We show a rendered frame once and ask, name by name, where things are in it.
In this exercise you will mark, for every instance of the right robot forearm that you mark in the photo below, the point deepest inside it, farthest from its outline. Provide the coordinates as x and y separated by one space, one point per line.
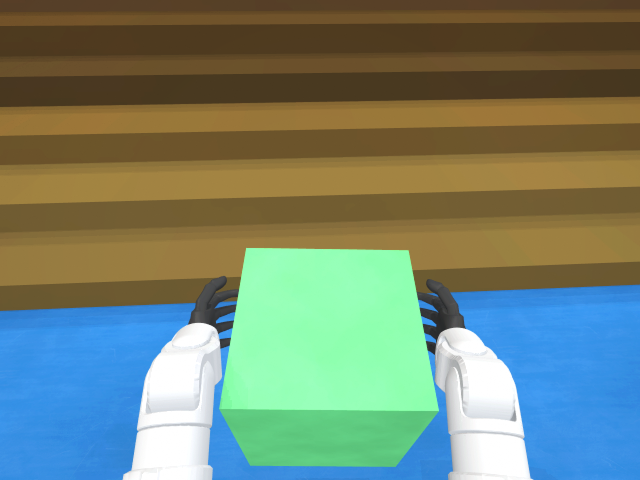
483 412

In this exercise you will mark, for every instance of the left robot forearm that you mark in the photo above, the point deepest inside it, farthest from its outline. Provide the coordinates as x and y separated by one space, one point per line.
176 409

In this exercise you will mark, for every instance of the right robot hand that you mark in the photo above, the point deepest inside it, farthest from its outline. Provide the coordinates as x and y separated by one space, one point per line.
448 315

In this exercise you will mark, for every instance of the left robot hand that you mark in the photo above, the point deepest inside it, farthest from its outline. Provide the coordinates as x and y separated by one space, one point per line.
204 311

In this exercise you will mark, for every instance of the carton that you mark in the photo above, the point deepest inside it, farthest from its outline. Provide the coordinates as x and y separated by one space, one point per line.
328 363

